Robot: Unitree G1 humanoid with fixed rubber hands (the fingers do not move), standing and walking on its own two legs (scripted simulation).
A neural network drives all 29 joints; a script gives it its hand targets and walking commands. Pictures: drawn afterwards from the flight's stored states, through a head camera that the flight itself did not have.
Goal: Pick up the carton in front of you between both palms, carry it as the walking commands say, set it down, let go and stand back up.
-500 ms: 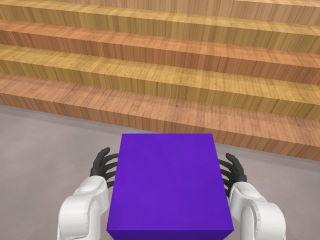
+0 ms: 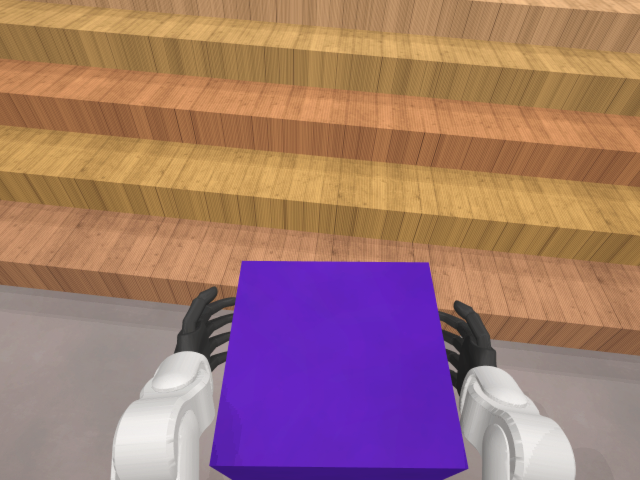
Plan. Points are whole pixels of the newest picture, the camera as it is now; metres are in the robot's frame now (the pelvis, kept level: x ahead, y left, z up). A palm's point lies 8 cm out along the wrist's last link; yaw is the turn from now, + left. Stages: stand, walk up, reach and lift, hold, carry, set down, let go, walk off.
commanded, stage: carry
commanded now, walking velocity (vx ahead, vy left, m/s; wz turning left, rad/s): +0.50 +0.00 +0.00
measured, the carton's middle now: (333, 386) +0.23 -0.01 +0.01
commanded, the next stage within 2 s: none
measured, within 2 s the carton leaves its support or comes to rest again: neither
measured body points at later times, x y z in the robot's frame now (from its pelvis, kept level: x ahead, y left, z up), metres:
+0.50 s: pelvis +0.33 -0.04 -0.01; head +0.34 -0.06 +0.44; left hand +0.62 +0.13 +0.12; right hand +0.64 -0.18 +0.11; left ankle +0.40 +0.11 -0.69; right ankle +0.30 -0.12 -0.75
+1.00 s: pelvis +0.66 +0.00 -0.02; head +0.74 +0.02 +0.42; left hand +1.03 +0.16 +0.08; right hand +1.01 -0.15 +0.09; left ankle +0.59 +0.07 -0.75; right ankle +0.69 -0.11 -0.54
